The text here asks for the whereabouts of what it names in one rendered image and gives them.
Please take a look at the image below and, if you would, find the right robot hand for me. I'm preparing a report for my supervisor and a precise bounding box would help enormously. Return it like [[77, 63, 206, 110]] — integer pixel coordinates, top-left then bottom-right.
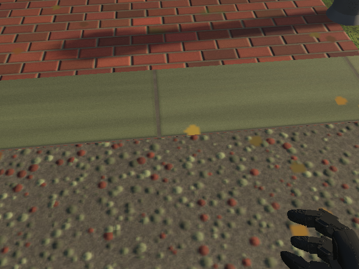
[[280, 208, 359, 269]]

